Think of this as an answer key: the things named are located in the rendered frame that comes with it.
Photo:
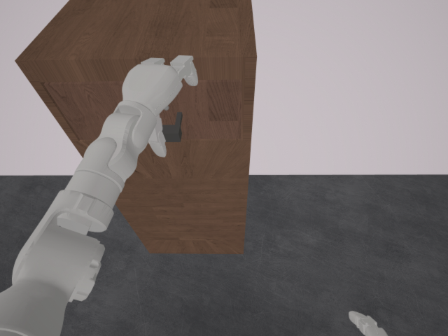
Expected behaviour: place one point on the cabinet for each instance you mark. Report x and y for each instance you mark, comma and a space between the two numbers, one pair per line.
194, 199

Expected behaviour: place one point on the robot left forearm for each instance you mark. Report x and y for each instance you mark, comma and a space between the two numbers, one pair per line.
86, 204

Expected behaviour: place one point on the handle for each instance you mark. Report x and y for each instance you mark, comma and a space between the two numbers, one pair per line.
173, 133

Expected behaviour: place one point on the drawer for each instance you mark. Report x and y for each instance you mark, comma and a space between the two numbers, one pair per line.
211, 110

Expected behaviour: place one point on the right robot hand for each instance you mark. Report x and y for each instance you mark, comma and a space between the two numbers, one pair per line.
366, 324

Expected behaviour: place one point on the left robot hand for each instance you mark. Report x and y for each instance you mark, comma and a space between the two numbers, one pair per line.
155, 85

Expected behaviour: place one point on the robot left upper arm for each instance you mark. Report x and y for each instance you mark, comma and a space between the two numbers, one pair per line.
62, 266

